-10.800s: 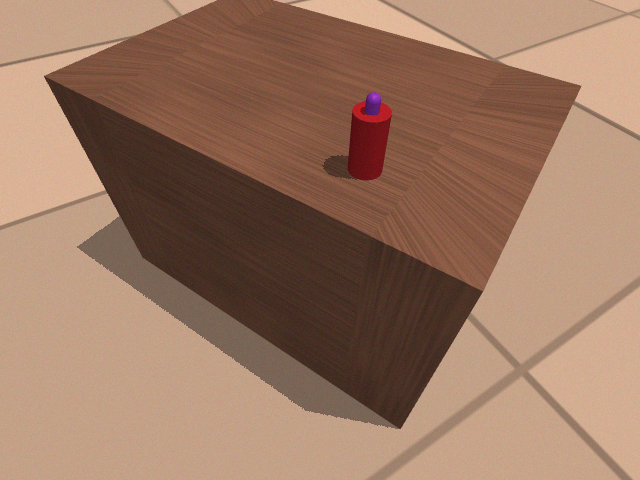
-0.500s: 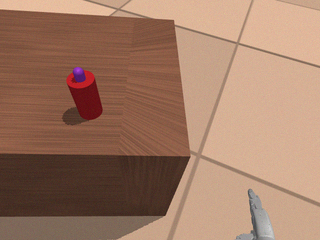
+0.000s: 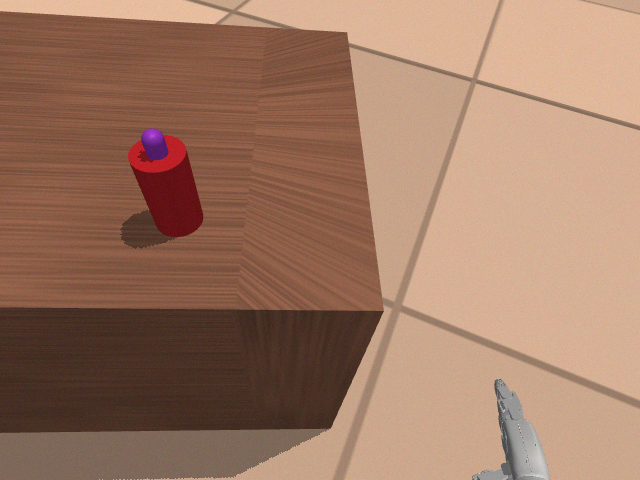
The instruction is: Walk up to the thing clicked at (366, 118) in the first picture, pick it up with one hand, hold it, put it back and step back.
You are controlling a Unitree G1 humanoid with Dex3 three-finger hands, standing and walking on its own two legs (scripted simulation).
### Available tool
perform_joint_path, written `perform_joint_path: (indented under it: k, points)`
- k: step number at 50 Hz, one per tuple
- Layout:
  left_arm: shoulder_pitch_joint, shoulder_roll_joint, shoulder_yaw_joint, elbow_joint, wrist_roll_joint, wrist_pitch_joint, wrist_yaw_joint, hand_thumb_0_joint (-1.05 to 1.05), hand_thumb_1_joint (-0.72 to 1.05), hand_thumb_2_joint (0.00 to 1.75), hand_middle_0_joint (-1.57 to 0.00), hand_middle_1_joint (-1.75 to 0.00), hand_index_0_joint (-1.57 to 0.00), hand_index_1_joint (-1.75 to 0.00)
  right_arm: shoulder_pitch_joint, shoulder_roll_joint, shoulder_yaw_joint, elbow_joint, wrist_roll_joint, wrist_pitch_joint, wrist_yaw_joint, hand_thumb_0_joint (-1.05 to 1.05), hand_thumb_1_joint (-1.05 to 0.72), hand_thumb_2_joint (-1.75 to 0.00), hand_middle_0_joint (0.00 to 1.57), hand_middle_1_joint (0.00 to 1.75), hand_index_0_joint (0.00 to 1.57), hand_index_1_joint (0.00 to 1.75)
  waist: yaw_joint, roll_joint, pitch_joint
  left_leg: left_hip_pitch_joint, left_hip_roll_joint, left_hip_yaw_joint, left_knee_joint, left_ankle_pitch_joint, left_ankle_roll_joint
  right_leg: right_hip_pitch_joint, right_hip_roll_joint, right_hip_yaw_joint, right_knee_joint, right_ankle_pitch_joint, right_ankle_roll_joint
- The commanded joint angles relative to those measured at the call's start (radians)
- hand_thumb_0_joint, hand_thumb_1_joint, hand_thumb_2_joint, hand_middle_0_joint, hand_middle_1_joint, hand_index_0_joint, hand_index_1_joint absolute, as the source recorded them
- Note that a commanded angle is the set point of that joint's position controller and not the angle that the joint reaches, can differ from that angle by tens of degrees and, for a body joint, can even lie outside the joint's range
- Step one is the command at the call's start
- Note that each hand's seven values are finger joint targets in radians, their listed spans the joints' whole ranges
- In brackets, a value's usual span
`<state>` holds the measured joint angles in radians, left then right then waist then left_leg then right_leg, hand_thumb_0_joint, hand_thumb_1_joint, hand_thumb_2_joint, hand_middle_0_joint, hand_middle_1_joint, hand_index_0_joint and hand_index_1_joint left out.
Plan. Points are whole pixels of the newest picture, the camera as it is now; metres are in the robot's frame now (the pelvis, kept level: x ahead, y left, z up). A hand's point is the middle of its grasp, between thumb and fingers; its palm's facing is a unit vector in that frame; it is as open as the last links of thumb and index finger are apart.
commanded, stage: go down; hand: left
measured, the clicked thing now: (166, 180) +0.49 +0.18 +0.08
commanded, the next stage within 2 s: approach in 0.26 s
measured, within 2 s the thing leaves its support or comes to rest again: neither
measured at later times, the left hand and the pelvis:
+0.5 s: hand out of the picture +0.39 +0.37 +0.18, palm faces +0.14 -0.99 +0.01, open 17.7 cm; pelvis +0.00 +0.00 +0.00, yaw +0 degrees
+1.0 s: hand (122, 214) +0.45 +0.24 +0.05, palm faces +0.07 -1.00 +0.07, open 17.3 cm; pelvis -0.02 -0.01 -0.03, yaw -2 degrees
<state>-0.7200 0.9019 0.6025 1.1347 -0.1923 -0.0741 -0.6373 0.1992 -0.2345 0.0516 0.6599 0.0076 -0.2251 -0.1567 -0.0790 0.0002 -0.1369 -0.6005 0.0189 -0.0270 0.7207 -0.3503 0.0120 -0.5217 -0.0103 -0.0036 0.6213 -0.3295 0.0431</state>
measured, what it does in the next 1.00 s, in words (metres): stands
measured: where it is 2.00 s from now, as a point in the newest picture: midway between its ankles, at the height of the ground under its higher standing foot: outside the picture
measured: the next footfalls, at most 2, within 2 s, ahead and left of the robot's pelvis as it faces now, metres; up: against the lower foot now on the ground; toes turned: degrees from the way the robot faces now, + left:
none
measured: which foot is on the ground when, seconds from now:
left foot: down 0.00-1.00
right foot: down 0.00-1.00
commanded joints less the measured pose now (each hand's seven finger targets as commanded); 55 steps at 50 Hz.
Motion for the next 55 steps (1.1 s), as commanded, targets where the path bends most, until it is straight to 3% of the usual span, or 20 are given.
perform_joint_path:
  k: [1,3,5,7,11,14,19,23,29,31,32,34,37,44,46,47,48,51,54,55]
  points:
    - [-0.332,0.410,0.066,-0.237,-0.027,-0.061,0.002,0.00,-0.60,0.05,-0.04,-0.05,-0.05,-0.06,-0.018,-0.163,-0.068,-0.124,0.000,-0.052,-0.016,0.00,0.54,-0.05,0.05,0.05,0.05,0.05,0.024,0.201,-0.346,0.343,-0.006,-0.018,-0.047,0.459,-0.007,0.027,0.028,-0.043,-0.036,0.293,-0.055]
    - [-0.347,0.427,0.086,-0.267,-0.030,-0.063,0.001,0.00,-0.60,0.05,-0.04,-0.05,-0.04,-0.06,-0.042,-0.172,-0.062,-0.187,0.000,-0.058,-0.018,0.00,0.54,-0.05,0.05,0.05,0.05,0.05,0.018,0.196,-0.396,0.369,-0.003,-0.021,-0.039,0.497,-0.005,0.045,0.027,-0.044,-0.030,0.322,-0.053]
    - [-0.370,0.381,0.049,-0.273,-0.029,-0.052,-0.002,0.00,-0.61,0.04,-0.05,-0.05,-0.05,-0.05,-0.036,-0.130,-0.035,-0.154,0.004,-0.055,-0.015,0.00,0.53,-0.05,0.05,0.05,0.05,0.05,0.015,0.230,-0.364,0.381,-0.002,-0.019,-0.046,0.493,-0.008,0.015,0.027,-0.042,-0.033,0.305,-0.056]
    - [-0.349,0.346,0.026,-0.254,-0.028,-0.042,-0.006,0.00,-0.61,0.05,-0.05,-0.05,-0.04,-0.06,-0.014,-0.158,-0.061,-0.133,-0.002,-0.059,-0.018,0.00,0.53,-0.05,0.05,0.05,0.05,0.05,0.000,0.217,-0.360,0.402,0.005,-0.026,-0.043,0.515,-0.008,-0.008,0.031,-0.047,-0.032,0.307,-0.056]
    - [-0.356,0.404,0.050,-0.224,-0.020,-0.048,-0.001,0.00,-0.60,0.04,-0.04,-0.05,-0.05,-0.05,-0.014,-0.166,-0.062,-0.138,-0.003,-0.057,-0.016,0.00,0.54,-0.05,0.05,0.05,0.05,0.05,0.009,0.198,-0.315,0.337,-0.005,-0.020,-0.045,0.439,-0.005,0.002,0.027,-0.045,-0.033,0.277,-0.056]
    - [-0.355,0.381,0.051,-0.215,-0.029,-0.054,-0.011,0.00,-0.61,0.04,-0.05,-0.05,-0.05,-0.06,-0.005,-0.141,-0.039,-0.169,-0.004,-0.059,-0.011,0.00,0.53,-0.05,0.05,0.05,0.05,0.05,0.003,0.194,-0.345,0.348,-0.007,-0.015,-0.034,0.465,0.000,0.013,0.025,-0.041,-0.029,0.307,-0.052]
    - [-0.402,0.421,0.069,-0.289,-0.028,-0.049,-0.008,0.00,-0.57,0.06,-0.08,-0.07,-0.06,-0.09,-0.038,-0.156,-0.038,-0.246,-0.001,-0.064,-0.010,0.00,0.55,-0.05,0.05,0.05,0.05,0.05,0.018,0.230,-0.389,0.383,-0.003,-0.019,-0.034,0.485,-0.008,0.015,0.026,-0.043,-0.028,0.298,-0.055]
    - [-0.346,0.327,-0.001,-0.209,-0.012,-0.024,0.005,0.00,-0.57,0.06,-0.08,-0.06,-0.05,-0.09,0.000,-0.156,-0.045,-0.194,-0.005,-0.057,-0.011,0.00,0.54,-0.05,0.05,0.05,0.05,0.05,0.004,0.186,-0.326,0.335,-0.003,-0.019,-0.044,0.433,-0.003,-0.005,0.029,-0.042,-0.026,0.275,-0.057]
    - [-0.364,0.182,-0.064,-0.219,-0.041,-0.066,0.024,0.00,-0.53,0.08,-0.06,-0.06,-0.04,-0.08,-0.028,-0.163,-0.049,-0.277,-0.005,-0.058,0.004,0.00,0.56,-0.04,0.05,0.05,0.05,0.05,-0.022,0.130,-0.298,0.301,0.000,-0.015,-0.033,0.346,0.002,-0.054,0.029,-0.043,-0.009,0.224,-0.053]
    - [-0.352,0.165,-0.059,-0.201,-0.043,-0.083,0.043,0.00,-0.51,0.08,-0.05,-0.05,-0.04,-0.07,0.008,-0.167,-0.055,-0.281,-0.006,-0.053,0.006,0.00,0.56,-0.04,0.05,0.05,0.05,0.05,-0.033,0.124,-0.301,0.303,0.002,-0.015,-0.022,0.340,0.001,-0.070,0.031,-0.047,0.006,0.221,-0.051]
    - [-0.368,0.122,-0.084,-0.217,-0.044,-0.092,0.051,0.00,-0.52,0.08,-0.05,-0.06,-0.04,-0.07,0.045,-0.137,-0.030,-0.270,-0.006,-0.046,0.016,0.00,0.56,-0.04,0.05,0.05,0.05,0.05,-0.035,0.128,-0.292,0.292,0.002,-0.016,-0.018,0.326,0.001,-0.094,0.032,-0.046,0.009,0.206,-0.053]
    - [-0.362,0.066,-0.098,-0.221,-0.048,-0.113,0.070,0.00,-0.51,0.08,-0.04,-0.05,-0.03,-0.07,0.059,-0.148,-0.048,-0.299,-0.006,-0.043,0.025,0.00,0.57,-0.04,0.05,0.05,0.05,0.05,-0.051,0.130,-0.298,0.296,0.005,-0.018,0.001,0.332,0.000,-0.127,0.032,-0.048,0.028,0.204,-0.054]
    - [-0.380,0.088,-0.075,-0.271,-0.042,-0.152,0.122,0.00,-0.46,0.08,-0.04,-0.04,-0.03,-0.05,0.048,-0.192,-0.086,-0.389,-0.008,-0.037,0.044,0.00,0.57,-0.04,0.05,0.05,0.05,0.05,-0.049,0.132,-0.346,0.286,0.007,-0.019,0.039,0.336,-0.004,-0.139,0.029,-0.044,0.062,0.207,-0.054]
    - [-0.462,0.069,-0.058,-0.382,-0.011,-0.246,0.254,0.00,-0.49,0.08,-0.03,-0.06,-0.04,-0.05,0.072,-0.169,-0.091,-0.498,-0.017,-0.002,0.093,0.00,0.56,-0.05,0.05,0.05,0.05,0.05,-0.045,0.210,-0.440,0.249,0.019,-0.021,0.123,0.357,-0.016,-0.161,0.026,-0.031,0.155,0.212,-0.059]
    - [-0.490,0.017,-0.090,-0.398,-0.002,-0.255,0.288,0.00,-0.46,0.08,-0.03,-0.05,-0.04,-0.05,0.096,-0.161,-0.100,-0.513,-0.023,0.015,0.107,0.00,0.56,-0.05,0.05,0.05,0.05,0.05,-0.045,0.249,-0.457,0.249,0.021,-0.023,0.137,0.377,-0.021,-0.181,0.027,-0.029,0.170,0.210,-0.064]
    - [-0.472,0.066,-0.050,-0.407,0.005,-0.259,0.312,0.00,-0.46,0.08,-0.03,-0.05,-0.04,-0.05,0.093,-0.190,-0.125,-0.548,-0.025,0.019,0.108,0.00,0.56,-0.05,0.05,0.05,0.05,0.05,-0.039,0.227,-0.511,0.252,0.023,-0.022,0.148,0.403,-0.018,-0.152,0.029,-0.030,0.176,0.235,-0.062]
    - [-0.474,0.068,-0.050,-0.410,0.013,-0.259,0.333,0.00,-0.44,0.09,-0.03,-0.05,-0.04,-0.04,0.095,-0.194,-0.139,-0.545,-0.025,0.027,0.108,0.00,0.56,-0.05,0.05,0.05,0.05,0.05,-0.034,0.240,-0.501,0.234,0.020,-0.019,0.149,0.385,-0.021,-0.134,0.028,-0.027,0.180,0.233,-0.063]
    - [-0.460,0.001,-0.079,-0.443,0.023,-0.258,0.371,0.00,-0.45,0.07,-0.03,-0.04,-0.04,-0.03,0.120,-0.155,-0.117,-0.572,-0.027,0.044,0.122,0.00,0.55,-0.05,0.05,0.05,0.05,0.05,-0.031,0.260,-0.558,0.238,0.019,-0.007,0.162,0.437,-0.021,-0.090,0.030,-0.020,0.195,0.289,-0.060]
    - [-0.386,-0.054,-0.100,-0.391,0.031,-0.240,0.392,0.00,-0.43,0.06,-0.03,-0.02,-0.03,-0.02,0.128,-0.160,-0.133,-0.556,-0.024,0.065,0.125,0.00,0.55,-0.05,0.05,0.05,0.05,0.05,-0.031,0.196,-0.503,0.164,0.017,0.000,0.164,0.421,-0.012,-0.071,0.034,-0.015,0.197,0.316,-0.055]
    - [-0.376,-0.107,-0.129,-0.372,0.031,-0.230,0.395,0.00,-0.44,0.05,-0.03,-0.02,-0.04,-0.01,0.135,-0.140,-0.112,-0.554,-0.023,0.070,0.130,0.00,0.55,-0.05,0.05,0.05,0.05,0.05,-0.039,0.168,-0.484,0.135,0.018,0.000,0.161,0.406,-0.004,-0.069,0.035,-0.013,0.196,0.326,-0.054]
